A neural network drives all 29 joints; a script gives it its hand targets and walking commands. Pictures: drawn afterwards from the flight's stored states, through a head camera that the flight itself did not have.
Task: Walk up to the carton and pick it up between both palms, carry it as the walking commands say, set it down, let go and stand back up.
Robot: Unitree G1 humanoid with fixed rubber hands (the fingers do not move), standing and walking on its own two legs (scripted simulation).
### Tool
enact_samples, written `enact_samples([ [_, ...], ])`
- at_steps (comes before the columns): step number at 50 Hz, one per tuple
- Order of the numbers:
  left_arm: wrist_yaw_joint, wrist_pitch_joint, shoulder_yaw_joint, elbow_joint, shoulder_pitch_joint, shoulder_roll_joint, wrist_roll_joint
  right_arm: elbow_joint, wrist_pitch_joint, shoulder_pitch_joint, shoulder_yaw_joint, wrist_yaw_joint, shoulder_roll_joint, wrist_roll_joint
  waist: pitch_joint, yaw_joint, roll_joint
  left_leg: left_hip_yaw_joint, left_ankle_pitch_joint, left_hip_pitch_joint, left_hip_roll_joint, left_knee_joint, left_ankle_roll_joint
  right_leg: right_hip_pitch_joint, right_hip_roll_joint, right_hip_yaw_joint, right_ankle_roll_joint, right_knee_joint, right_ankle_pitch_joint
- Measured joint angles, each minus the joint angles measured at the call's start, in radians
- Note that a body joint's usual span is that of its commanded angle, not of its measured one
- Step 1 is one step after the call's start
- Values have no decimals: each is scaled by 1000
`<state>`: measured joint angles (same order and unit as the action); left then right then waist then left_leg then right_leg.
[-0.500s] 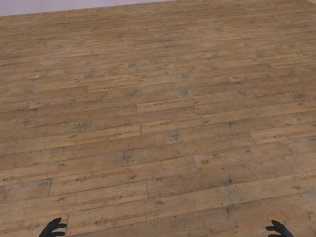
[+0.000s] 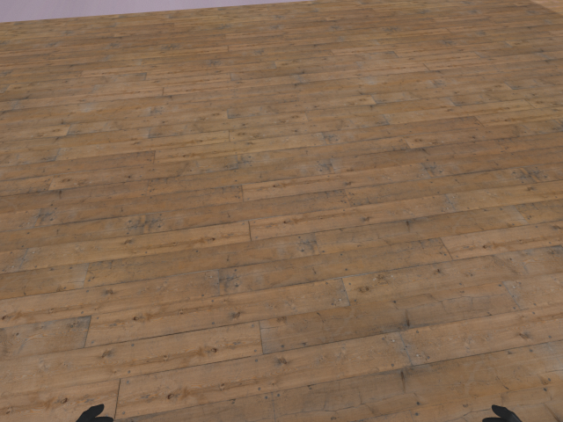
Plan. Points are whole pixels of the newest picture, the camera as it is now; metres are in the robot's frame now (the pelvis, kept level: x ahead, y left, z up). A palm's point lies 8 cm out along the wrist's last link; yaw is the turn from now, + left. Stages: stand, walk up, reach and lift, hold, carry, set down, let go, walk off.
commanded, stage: stand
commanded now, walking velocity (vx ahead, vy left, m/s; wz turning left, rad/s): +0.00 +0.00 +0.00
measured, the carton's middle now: out of the picture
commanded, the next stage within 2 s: walk up in 0.50 s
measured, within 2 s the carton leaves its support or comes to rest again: neither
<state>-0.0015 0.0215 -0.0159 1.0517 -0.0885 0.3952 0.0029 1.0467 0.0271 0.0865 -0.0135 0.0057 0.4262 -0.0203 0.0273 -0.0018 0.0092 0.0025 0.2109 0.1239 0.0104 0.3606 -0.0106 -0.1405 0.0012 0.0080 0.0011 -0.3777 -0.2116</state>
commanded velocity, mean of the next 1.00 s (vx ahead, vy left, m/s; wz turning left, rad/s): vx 0.00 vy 0.00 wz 0.00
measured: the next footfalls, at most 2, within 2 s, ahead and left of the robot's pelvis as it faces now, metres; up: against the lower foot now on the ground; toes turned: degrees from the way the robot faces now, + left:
left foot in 1.08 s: +0.15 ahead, +0.32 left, +0.00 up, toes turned +23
right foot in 1.48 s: +0.39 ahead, +0.15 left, +0.00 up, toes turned +29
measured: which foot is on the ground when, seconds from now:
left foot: down 0.00-0.78, up 0.80-1.00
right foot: down 0.00-1.00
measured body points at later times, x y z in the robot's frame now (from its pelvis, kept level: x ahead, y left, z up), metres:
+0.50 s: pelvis +0.01 +0.01 +0.00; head +0.01 +0.01 +0.45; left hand +0.11 +0.34 -0.11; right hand +0.12 -0.31 -0.11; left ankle -0.01 +0.13 -0.75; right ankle +0.00 -0.12 -0.75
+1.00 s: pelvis +0.05 +0.07 -0.01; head +0.03 +0.07 +0.44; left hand +0.06 +0.49 -0.05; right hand +0.30 -0.24 -0.05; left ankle +0.08 +0.26 -0.71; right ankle +0.00 -0.12 -0.74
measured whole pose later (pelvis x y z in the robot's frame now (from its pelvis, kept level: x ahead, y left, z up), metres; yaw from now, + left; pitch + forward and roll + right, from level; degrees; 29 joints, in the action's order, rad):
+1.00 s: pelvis +0.05 +0.07 -0.01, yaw +14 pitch +1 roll +0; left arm -0.01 0.13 -0.15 0.92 -0.19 0.61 0.03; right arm 0.80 -0.04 0.10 0.10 -0.24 0.57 -0.05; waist -0.07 -0.01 -0.01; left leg 0.04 0.24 0.49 0.14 0.73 -0.02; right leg -0.04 0.17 -0.20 -0.02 -0.37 -0.33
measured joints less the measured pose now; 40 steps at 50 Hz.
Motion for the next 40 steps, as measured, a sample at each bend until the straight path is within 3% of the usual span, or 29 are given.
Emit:
enact_samples([
  [36, 5, -6, 2, 22, -1, 6, 7, 6, -8, -7, 2, -1, -7, 5, -3, -3, -5, 9, 2, -22, -20, -20, 22, 29, 20, 10, -23, 36, 7],
  [38, -3, 7, -18, -8, -9, 9, 4, -46, -24, 19, 17, -28, 1, -10, -17, 18, 5, -21, 28, 21, -24, 32, 32, 13, 21, -19, -6, 13, -20],
  [40, -7, 37, -45, -53, -18, 35, 3, -112, -43, 50, 39, -88, 26, -31, -29, 41, 18, -52, 94, 111, -22, 162, 38, 1, 28, -76, -2, -5, -35],
])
